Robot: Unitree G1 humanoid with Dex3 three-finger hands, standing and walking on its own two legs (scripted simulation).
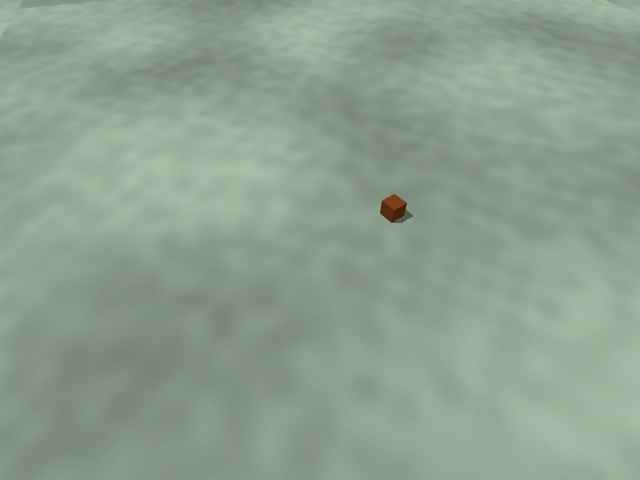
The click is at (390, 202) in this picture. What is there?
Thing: cube
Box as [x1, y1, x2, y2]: [380, 194, 406, 222]
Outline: 395,194 382,200 380,213 391,222 403,215 406,203
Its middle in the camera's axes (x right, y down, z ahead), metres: +0.34 -0.15 +1.75
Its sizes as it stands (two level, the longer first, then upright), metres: 0.078 0.078 0.078
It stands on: the floor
